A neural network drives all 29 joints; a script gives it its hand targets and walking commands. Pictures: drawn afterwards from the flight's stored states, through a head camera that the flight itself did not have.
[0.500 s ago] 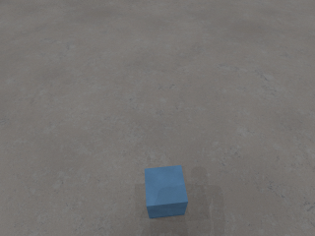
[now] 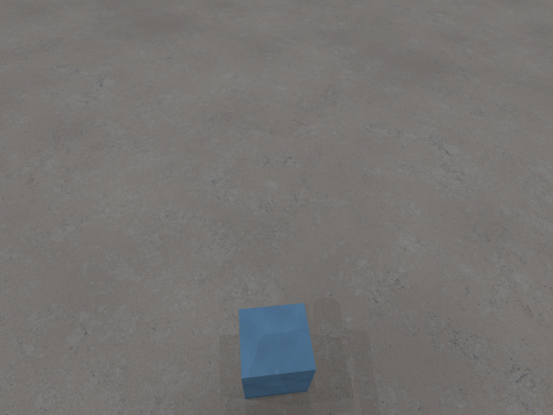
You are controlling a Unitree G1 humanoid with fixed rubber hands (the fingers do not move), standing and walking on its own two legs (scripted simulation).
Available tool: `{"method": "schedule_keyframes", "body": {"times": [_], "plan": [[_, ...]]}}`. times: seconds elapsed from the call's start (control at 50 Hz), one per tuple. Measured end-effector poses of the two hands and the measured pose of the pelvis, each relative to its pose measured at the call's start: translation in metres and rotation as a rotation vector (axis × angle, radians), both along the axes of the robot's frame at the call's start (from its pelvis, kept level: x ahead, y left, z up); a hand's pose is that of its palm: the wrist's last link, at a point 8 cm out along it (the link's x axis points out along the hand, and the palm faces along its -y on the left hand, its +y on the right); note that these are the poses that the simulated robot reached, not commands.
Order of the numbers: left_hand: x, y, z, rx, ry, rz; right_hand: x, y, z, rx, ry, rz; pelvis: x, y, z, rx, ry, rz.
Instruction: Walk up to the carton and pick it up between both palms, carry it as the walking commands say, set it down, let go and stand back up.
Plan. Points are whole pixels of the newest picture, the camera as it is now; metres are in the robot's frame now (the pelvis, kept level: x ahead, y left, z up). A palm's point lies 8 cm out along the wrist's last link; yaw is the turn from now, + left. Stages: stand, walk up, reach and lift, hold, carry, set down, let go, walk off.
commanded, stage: walk up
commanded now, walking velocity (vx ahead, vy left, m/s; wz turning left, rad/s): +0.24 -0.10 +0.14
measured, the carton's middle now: (274, 351) +0.42 -0.02 -0.66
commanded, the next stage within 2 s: none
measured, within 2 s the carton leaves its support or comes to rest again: neither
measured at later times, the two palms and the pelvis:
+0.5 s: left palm out of the picture +0.06 +0.16 -0.13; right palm out of the picture +0.09 -0.32 -0.16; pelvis +0.06 -0.08 -0.01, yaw +3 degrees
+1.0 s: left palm out of the picture +0.04 +0.22 -0.16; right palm out of the picture +0.09 -0.22 -0.12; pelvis +0.06 +0.00 +0.00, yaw +3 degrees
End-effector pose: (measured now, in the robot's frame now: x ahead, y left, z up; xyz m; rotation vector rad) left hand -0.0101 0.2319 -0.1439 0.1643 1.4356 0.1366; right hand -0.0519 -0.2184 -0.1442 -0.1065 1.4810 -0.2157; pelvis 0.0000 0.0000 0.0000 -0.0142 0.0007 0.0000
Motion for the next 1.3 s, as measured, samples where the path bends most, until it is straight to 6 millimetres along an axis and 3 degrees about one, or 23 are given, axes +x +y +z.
{"method": "schedule_keyframes", "body": {"times": [0.1, 0.2, 0.3, 0.38, 0.54, 0.68, 0.76, 0.84, 0.92, 1.14, 1.2, 1.3], "plan": [[0.063, -0.01, 0.009, 0.016, -0.152, -0.01, -0.023, -0.034, 0.014, -0.036, 0.092, -0.006, 0.018, -0.023, 0.004, -0.018, 0.014, 0.019], [0.103, -0.046, -0.001, 0.038, -0.226, -0.003, -0.01, -0.065, -0.003, -0.007, 0.133, -0.003, 0.039, -0.058, -0.013, 0.034, -0.018, 0.011], [0.097, -0.079, 0.003, 0.046, -0.194, 0.036, 0.033, -0.086, -0.019, 0.027, 0.106, 0.042, 0.05, -0.079, -0.013, 0.031, -0.025, 0.025], [0.088, -0.086, 0.008, 0.069, -0.176, 0.071, 0.077, -0.094, -0.021, 0.035, 0.04, 0.089, 0.055, -0.086, -0.009, 0.032, -0.019, 0.043], [0.069, -0.065, 0.013, 0.119, -0.143, 0.115, 0.152, -0.096, -0.014, 0.006, -0.108, 0.147, 0.057, -0.08, -0.006, 0.04, -0.003, 0.048], [0.051, -0.029, 0.001, 0.105, -0.104, 0.145, 0.178, -0.072, -0.002, -0.032, -0.17, 0.177, 0.055, -0.051, -0.009, 0.026, 0.006, 0.057], [0.043, -0.005, -0.013, 0.062, -0.06, 0.15, 0.17, -0.047, 0.005, -0.058, -0.19, 0.178, 0.055, -0.028, -0.011, 0.014, 0.002, 0.056], [0.048, -0.002, -0.01, -0.009, -0.029, 0.14, 0.157, -0.022, 0.023, -0.057, -0.184, 0.171, 0.06, -0.012, 0.002, -0.025, 0.012, 0.056], [0.05, -0.005, -0.011, -0.051, -0.017, 0.143, 0.149, -0.004, 0.027, -0.06, -0.17, 0.164, 0.063, -0.002, 0.007, -0.042, 0.015, 0.059], [0.063, -0.007, -0.015, -0.011, -0.02, 0.102, 0.109, 0.009, 0.0, 0.002, -0.085, 0.111, 0.061, 0.001, -0.005, 0.011, -0.006, 0.039], [0.066, -0.011, -0.008, 0.001, -0.037, 0.085, 0.101, 0.01, -0.005, 0.03, -0.077, 0.084, 0.06, -0.001, -0.004, 0.008, -0.019, 0.047], [0.057, -0.022, -0.004, -0.002, -0.041, 0.09, 0.092, 0.006, -0.007, 0.048, -0.047, 0.085, 0.057, -0.007, -0.002, 0.012, -0.028, 0.057]]}}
